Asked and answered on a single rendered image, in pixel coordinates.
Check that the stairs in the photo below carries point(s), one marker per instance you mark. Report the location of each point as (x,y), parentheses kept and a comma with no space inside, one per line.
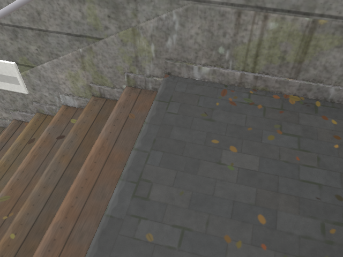
(58,173)

